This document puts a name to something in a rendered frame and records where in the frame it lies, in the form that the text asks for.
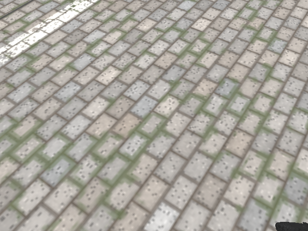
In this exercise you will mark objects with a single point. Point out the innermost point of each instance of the robot right hand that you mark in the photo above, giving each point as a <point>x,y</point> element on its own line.
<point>291,226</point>

